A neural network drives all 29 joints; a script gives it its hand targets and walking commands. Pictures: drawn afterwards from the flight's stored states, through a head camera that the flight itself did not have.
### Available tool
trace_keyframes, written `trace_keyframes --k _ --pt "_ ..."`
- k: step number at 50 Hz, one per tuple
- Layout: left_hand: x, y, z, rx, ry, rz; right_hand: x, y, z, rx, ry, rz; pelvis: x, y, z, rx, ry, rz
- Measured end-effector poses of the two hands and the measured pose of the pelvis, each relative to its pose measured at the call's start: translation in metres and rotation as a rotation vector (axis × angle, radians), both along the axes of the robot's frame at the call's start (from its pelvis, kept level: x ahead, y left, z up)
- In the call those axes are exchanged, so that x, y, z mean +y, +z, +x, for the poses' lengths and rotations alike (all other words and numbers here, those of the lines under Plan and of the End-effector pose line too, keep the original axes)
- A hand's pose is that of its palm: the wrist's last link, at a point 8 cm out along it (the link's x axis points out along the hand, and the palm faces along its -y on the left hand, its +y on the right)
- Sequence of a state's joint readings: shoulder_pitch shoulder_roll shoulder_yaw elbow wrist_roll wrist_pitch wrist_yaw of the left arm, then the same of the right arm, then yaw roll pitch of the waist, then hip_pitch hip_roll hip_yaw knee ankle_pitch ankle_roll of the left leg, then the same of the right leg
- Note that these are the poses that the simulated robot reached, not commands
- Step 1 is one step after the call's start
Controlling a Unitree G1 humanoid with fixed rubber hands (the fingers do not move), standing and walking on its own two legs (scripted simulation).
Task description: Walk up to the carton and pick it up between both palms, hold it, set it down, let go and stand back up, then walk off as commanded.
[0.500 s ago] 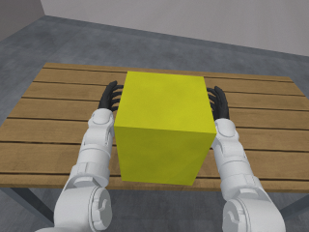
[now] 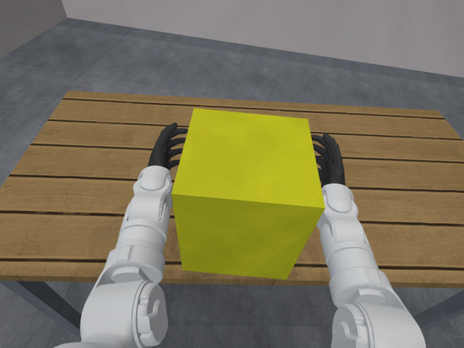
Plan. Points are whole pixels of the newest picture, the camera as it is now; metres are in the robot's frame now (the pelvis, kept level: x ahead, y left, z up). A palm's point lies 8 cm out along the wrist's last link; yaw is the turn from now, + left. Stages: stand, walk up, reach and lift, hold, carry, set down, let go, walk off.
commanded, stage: set down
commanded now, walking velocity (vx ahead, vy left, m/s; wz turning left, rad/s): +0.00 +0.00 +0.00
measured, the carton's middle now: (242, 197) +0.39 -0.03 +0.04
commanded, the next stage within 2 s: none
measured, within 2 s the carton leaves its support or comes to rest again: neither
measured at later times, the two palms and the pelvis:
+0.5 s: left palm (161, 165) +0.42 +0.12 +0.10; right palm (331, 180) +0.37 -0.18 +0.11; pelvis +0.00 +0.00 +0.00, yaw +0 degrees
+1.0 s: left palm (160, 165) +0.42 +0.12 +0.10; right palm (331, 181) +0.37 -0.18 +0.11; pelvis +0.00 +0.00 +0.00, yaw +0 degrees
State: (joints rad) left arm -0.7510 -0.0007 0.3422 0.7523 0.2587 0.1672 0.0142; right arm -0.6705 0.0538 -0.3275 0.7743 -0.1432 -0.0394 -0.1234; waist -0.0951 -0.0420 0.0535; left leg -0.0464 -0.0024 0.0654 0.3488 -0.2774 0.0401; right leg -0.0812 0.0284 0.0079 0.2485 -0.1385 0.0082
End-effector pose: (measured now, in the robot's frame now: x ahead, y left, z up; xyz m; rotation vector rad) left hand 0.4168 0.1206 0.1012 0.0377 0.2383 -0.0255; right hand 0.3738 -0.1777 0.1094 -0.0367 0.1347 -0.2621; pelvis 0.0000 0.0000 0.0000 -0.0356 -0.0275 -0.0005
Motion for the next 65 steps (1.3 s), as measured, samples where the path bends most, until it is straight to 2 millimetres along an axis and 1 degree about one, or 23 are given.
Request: trace_keyframes --k 27,65 --pt "-0.0004 0.0014 0.0015 -0.022 -0.031 0.051 -0.0005 0.0003 -0.0024 -0.005 -0.004 -0.017 -0.0004 0.0000 -0.0002 0.000 0.001 0.001" --pt "0.0009 -0.0020 0.0031 -0.063 -0.053 0.052 -0.0007 -0.0023 -0.0024 -0.036 -0.003 -0.019 -0.0019 -0.0002 -0.0003 -0.001 0.002 0.002"
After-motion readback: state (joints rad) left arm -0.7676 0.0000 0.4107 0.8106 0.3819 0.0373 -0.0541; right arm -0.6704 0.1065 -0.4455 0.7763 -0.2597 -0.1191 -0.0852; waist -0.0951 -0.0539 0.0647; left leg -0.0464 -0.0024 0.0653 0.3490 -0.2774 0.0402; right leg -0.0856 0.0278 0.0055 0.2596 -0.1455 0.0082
